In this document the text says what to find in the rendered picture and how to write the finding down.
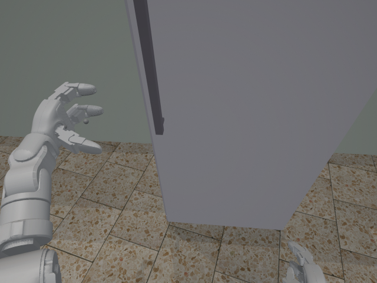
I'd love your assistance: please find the handle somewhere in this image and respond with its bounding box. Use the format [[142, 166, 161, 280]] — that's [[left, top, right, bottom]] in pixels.
[[133, 0, 164, 135]]

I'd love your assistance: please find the fridge door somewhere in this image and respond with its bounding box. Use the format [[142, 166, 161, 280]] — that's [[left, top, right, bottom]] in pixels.
[[127, 0, 377, 230]]

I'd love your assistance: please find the robot left upper arm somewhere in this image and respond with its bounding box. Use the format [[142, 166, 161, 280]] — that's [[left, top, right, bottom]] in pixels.
[[0, 248, 62, 283]]

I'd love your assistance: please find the right robot hand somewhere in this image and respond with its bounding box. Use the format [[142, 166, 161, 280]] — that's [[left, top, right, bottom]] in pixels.
[[282, 240, 327, 283]]

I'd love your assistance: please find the left robot hand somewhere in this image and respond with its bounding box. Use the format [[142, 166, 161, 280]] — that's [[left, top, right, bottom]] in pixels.
[[31, 82, 104, 154]]

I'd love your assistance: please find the left robot forearm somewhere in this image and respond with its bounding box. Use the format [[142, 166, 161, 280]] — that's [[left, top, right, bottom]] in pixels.
[[0, 133, 59, 258]]

